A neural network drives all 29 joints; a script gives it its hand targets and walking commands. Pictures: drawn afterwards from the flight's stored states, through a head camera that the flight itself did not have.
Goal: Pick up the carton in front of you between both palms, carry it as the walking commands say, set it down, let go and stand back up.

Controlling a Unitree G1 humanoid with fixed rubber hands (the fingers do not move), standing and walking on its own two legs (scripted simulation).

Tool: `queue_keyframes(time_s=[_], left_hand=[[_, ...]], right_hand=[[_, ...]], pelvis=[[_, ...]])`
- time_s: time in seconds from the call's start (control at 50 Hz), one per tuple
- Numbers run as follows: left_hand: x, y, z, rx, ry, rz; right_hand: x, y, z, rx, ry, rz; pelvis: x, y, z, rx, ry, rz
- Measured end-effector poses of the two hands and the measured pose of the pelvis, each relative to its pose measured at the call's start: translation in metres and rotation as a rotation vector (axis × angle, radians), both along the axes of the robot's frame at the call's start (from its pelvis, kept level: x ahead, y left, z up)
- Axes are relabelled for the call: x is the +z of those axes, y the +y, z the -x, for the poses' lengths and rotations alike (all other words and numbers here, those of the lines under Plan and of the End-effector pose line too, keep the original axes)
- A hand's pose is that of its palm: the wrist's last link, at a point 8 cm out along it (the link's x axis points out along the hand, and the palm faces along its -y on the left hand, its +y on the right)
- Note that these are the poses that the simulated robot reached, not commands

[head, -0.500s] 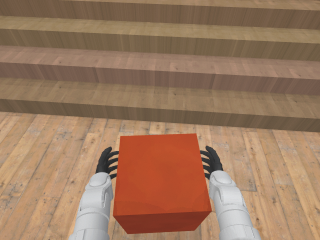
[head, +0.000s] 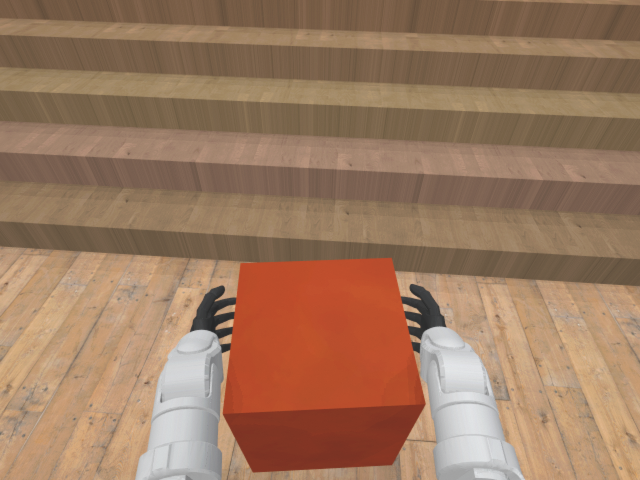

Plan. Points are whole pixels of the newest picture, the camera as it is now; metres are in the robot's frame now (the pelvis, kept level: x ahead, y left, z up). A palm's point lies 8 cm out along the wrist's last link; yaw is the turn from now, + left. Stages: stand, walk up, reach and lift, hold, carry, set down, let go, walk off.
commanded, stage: reach and lift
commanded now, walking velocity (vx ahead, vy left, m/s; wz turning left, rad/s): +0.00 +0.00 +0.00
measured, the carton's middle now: (319, 368) +0.29 +0.00 -0.04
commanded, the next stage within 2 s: hold in 0.66 s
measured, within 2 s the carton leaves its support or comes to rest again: neither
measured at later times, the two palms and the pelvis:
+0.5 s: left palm (205, 331) +0.31 +0.15 +0.04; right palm (433, 328) +0.30 -0.15 +0.04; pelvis +0.02 +0.00 +0.01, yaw +0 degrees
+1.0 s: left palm (200, 331) +0.30 +0.15 +0.06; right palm (437, 327) +0.29 -0.15 +0.05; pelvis +0.01 +0.00 +0.01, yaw +0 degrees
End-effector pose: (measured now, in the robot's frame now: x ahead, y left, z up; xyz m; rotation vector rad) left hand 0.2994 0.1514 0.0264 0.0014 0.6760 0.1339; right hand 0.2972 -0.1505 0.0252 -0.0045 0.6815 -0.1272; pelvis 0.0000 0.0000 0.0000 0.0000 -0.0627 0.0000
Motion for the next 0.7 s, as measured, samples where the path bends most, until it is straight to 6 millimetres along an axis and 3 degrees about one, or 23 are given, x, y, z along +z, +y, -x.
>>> queue_keyframes(time_s=[0.46, 0.7], left_hand=[[0.011, -0.001, -0.007, -0.016, -0.002, -0.024], [0.018, -0.001, -0.005, -0.015, -0.009, -0.024]], right_hand=[[0.011, -0.001, -0.007, 0.016, -0.002, 0.023], [0.017, 0.000, -0.005, 0.017, -0.009, 0.024]], pelvis=[[0.006, -0.001, -0.019, 0.000, -0.012, 0.000], [0.007, -0.001, -0.019, 0.000, -0.026, 0.000]])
